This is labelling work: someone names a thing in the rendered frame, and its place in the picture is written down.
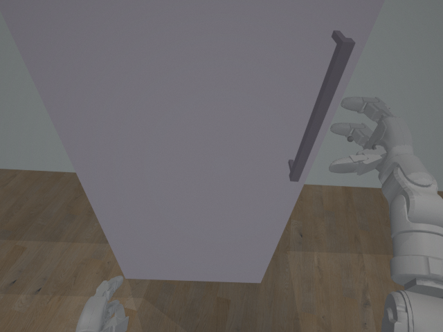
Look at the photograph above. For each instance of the right robot upper arm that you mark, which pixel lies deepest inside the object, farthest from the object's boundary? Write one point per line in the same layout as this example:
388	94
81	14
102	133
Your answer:
405	311

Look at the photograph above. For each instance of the right robot hand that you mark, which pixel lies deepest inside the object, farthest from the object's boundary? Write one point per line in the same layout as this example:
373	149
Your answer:
392	137

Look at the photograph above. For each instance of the handle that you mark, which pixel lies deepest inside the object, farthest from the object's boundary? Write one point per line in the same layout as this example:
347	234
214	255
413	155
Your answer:
333	76

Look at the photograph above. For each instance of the robot right forearm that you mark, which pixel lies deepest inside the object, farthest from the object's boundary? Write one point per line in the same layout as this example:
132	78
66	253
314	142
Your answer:
416	225

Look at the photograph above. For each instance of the fridge door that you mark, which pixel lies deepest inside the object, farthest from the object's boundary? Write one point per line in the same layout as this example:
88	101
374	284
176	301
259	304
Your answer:
179	118

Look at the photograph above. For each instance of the left robot hand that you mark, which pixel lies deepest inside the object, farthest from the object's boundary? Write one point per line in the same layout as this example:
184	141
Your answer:
97	311

